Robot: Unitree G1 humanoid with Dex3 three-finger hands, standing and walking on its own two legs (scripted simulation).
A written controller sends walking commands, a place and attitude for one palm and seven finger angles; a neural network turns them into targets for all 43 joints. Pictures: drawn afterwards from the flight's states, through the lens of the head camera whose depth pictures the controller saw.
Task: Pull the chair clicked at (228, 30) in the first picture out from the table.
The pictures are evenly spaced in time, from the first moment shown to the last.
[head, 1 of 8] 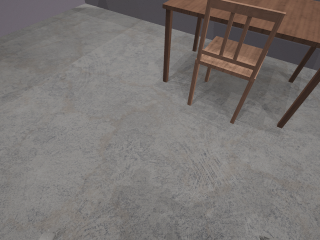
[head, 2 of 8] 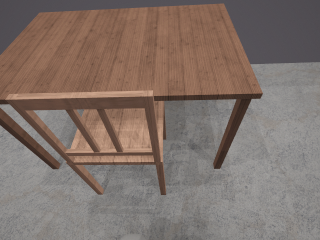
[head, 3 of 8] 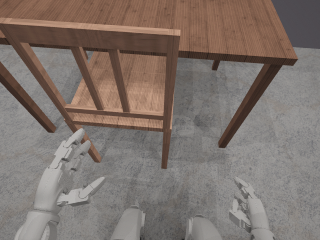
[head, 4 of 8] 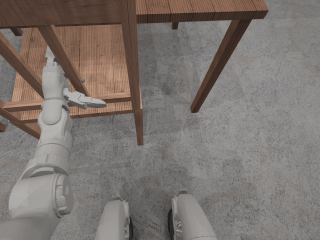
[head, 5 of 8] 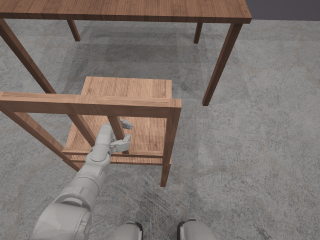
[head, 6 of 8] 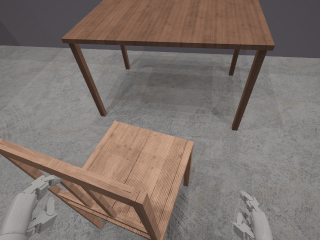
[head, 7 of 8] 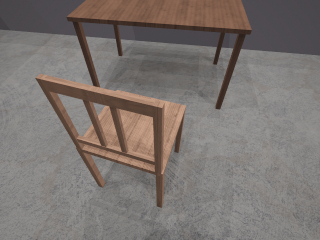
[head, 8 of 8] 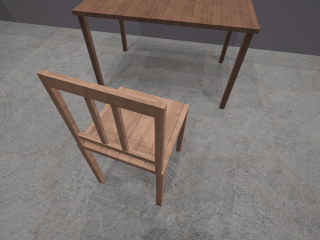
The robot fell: no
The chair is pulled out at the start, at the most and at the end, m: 0.00 0.73 0.70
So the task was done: yes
